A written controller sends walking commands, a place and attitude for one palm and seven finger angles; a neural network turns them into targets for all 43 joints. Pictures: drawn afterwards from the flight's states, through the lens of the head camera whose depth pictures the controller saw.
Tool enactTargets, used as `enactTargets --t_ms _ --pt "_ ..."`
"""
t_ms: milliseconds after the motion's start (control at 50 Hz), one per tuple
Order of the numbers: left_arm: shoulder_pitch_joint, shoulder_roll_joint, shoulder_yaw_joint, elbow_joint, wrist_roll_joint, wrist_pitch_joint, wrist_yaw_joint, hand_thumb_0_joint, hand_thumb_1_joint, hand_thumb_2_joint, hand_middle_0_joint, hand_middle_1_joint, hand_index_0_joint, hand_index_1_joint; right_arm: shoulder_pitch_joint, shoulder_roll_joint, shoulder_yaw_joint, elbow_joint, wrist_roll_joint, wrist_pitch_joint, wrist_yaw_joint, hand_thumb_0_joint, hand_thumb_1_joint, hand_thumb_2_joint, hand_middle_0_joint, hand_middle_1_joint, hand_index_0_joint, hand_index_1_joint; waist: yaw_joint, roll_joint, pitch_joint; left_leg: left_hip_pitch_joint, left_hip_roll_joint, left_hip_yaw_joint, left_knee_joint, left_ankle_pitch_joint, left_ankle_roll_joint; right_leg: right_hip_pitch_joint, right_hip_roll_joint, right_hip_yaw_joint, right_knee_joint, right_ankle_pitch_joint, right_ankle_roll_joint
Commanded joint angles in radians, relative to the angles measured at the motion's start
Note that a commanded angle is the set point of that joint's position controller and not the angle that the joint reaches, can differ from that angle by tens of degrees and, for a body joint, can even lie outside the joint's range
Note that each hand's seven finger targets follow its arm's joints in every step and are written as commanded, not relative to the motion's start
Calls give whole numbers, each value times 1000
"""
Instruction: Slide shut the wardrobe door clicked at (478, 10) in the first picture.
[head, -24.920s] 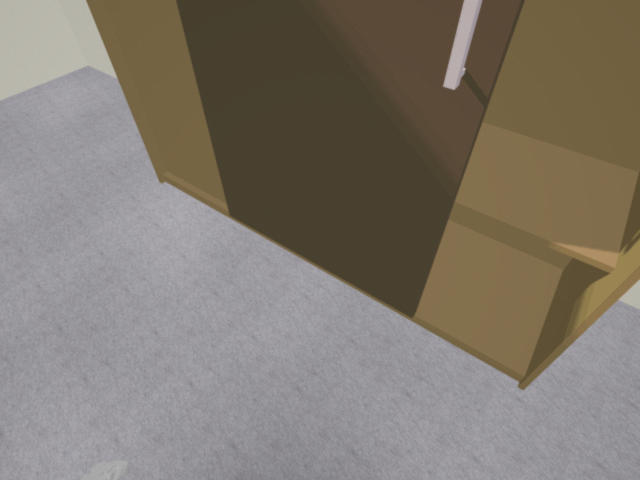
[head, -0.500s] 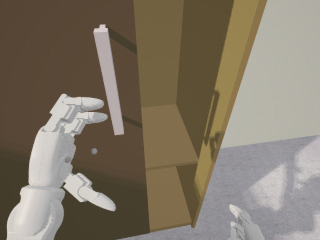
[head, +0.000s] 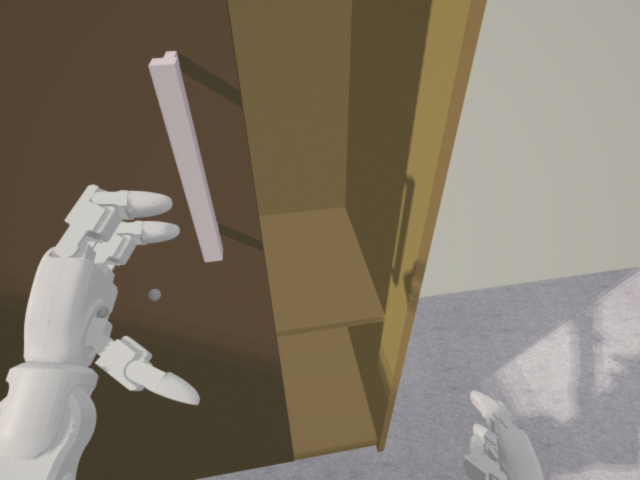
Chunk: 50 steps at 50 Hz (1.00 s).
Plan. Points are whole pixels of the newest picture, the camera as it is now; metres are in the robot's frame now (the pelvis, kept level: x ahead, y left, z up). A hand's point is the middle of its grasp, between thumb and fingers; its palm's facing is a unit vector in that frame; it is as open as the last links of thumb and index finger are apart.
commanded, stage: slip the hand off the handle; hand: left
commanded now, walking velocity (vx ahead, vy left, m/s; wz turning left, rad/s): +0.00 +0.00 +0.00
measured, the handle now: (194, 166) +0.36 +0.20 +0.26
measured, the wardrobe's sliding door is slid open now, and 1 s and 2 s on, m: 0.25 0.25 0.25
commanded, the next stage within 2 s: draw the hand back to the body in 0.24 s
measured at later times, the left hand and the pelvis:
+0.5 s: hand (134, 282) +0.20 +0.20 +0.23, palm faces +0.25 -0.96 -0.12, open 14.7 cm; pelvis +0.00 +0.00 +0.00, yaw +0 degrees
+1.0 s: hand (103, 304) +0.19 +0.23 +0.21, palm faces +0.38 -0.89 -0.26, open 14.0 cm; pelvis +0.01 +0.01 +0.00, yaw +1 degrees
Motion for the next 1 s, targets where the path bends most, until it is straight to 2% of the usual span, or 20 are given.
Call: enactTargets --t_ms 0,40,80,140,180,240,260,340,360,380,440,580,640,660,740,760,840,860,900,980 --pt "-182 134 111 -131 -25 -98 1 0 -550 200 -250 -1150 -250 -1150 -146 -91 -39 -154 4 -84 -16 0 -900 -900 200 300 200 300 -13 -63 -4 -275 -25 -8 -115 207 17 225 19 75 -106 -95 -11" --pt "-184 153 135 -117 -29 -111 -4 0 -550 200 -250 -1150 -250 -1150 -145 -94 -44 -151 7 -93 -23 0 -900 -900 200 300 200 300 -11 -78 -13 -275 -26 -4 -113 188 20 229 15 85 -121 -140 -7" --pt "-188 163 145 -124 -34 -125 -16 0 -550 200 -250 -1150 -250 -1150 -139 -98 -46 -146 8 -106 -24 0 -900 -900 200 300 200 300 -11 -30 -29 -260 -27 -4 -115 202 19 239 15 82 -117 -117 -10" --pt "-195 160 138 -121 -43 -144 -31 0 -550 200 -250 -1150 -250 -1150 -131 -102 -46 -141 7 -122 -28 0 -900 -900 200 300 200 300 -12 -66 -49 -262 -30 -2 -112 213 21 260 12 87 -125 -108 -4" --pt "-184 155 133 -124 -49 -152 -37 0 -550 200 -250 -1150 -250 -1150 -133 -102 -46 -138 7 -136 -28 0 -900 -900 200 300 200 300 -10 -34 -45 -261 -32 -3 -116 205 21 258 9 86 -128 -118 -5" --pt "-199 154 135 -107 -53 -158 -34 0 -550 200 -250 -1150 -250 -1150 -137 -103 -46 -133 7 -147 -30 0 -900 -900 200 300 200 300 -8 -76 -25 -273 -32 -5 -118 186 23 246 11 91 -138 -153 -2" --pt "-190 171 156 -100 -52 -155 -31 0 -550 200 -250 -1150 -250 -1150 -142 -103 -47 -129 9 -150 -30 0 -900 -900 200 300 200 300 -5 -35 -22 -272 -32 -4 -118 186 20 247 12 91 -134 -153 -7" --pt "-177 159 150 -84 -48 -153 -22 0 -550 200 -250 -1150 -250 -1150 -140 -102 -45 -127 7 -152 -29 0 -900 -900 200 300 200 300 1 -69 -25 -274 -32 -4 -130 199 19 255 14 80 -132 -130 -7" --pt "-185 143 212 -65 -99 -66 9 0 -550 200 -250 -1150 -250 -1150 -214 -79 -44 -123 28 -153 -29 0 -900 -900 200 300 200 300 36 -2 -43 -280 -36 -4 -150 183 10 273 17 73 -145 -123 -21" --pt "-221 102 159 -100 -96 -33 20 0 -550 200 -250 -1150 -250 -1150 -214 -81 -36 -118 24 -153 -33 0 -900 -900 200 300 200 300 21 3 -33 -266 -38 -8 -165 206 8 276 13 55 -141 -88 -20" --pt "-188 82 149 -126 -105 67 45 0 -550 200 -250 -1150 -250 -1150 -226 -83 -34 -111 23 -149 -33 0 -900 -900 200 300 200 300 26 -39 -67 -249 -38 -11 -172 270 8 307 20 43 -129 -7 -21" --pt "-235 67 131 -221 -120 272 58 0 -550 200 -250 -1150 -250 -1150 -281 -76 -15 -95 30 -134 -36 0 -900 -900 200 300 200 300 29 -4 -75 -201 -33 -38 -202 345 -17 298 31 13 -111 43 -33" --pt "-260 66 133 -187 -119 298 67 0 -550 200 -250 -1150 -250 -1150 -283 -78 -9 -80 27 -125 -40 0 -900 -900 200 300 200 300 21 -53 -41 -204 -28 -45 -194 326 -12 264 34 14 -107 17 -26" --pt "-278 74 140 -188 -109 304 68 0 -550 200 -250 -1150 -250 -1150 -297 -77 -8 -73 28 -120 -40 0 -900 -900 200 300 200 300 22 5 -34 -202 -30 -45 -195 316 -16 256 38 19 -104 3 -31" --pt "-278 65 130 -146 -111 315 59 0 -550 200 -250 -1150 -250 -1150 -297 -77 -4 -70 25 -107 -39 0 -900 -900 200 300 200 300 19 -25 -29 -201 -27 -49 -193 332 -21 259 33 18 -97 19 -29" --pt "-293 61 124 -157 -104 322 56 0 -514 218 -249 -1129 -249 -1129 -306 -74 -2 -72 26 -103 -38 0 -900 -900 200 300 200 300 20 31 -29 -200 -30 -50 -193 341 -26 257 34 19 -90 26 -34" --pt "-265 82 146 -156 -108 323 42 0 -369 287 -244 -1044 -244 -1044 -292 -76 -5 -80 23 -95 -35 0 -900 -900 200 300 200 300 21 -25 -55 -191 -24 -50 -186 393 -27 281 33 13 -79 79 -31" --pt "-185 194 148 -175 58 93 82 0 -332 305 -242 -1023 -242 -1023 -179 -94 -35 -83 -50 -102 -11 0 -900 -900 200 300 200 300 -15 4 -35 -246 -54 -35 -156 412 -4 288 41 30 -64 118 -15" --pt "-28 138 126 -102 78 -53 100 0 -260 340 -240 -980 -240 -980 -159 -64 -45 -92 -53 -101 17 0 -900 -900 200 300 200 300 -8 -53 -22 -271 -37 -41 -151 467 -17 307 23 26 -41 179 -23" --pt "-39 168 153 -116 103 -189 124 0 -115 410 -235 -895 -235 -895 -141 -63 -66 -103 -47 -101 18 0 -900 -900 200 300 200 300 -18 0 -21 -246 -26 -32 -164 417 -8 305 9 38 -66 161 -26"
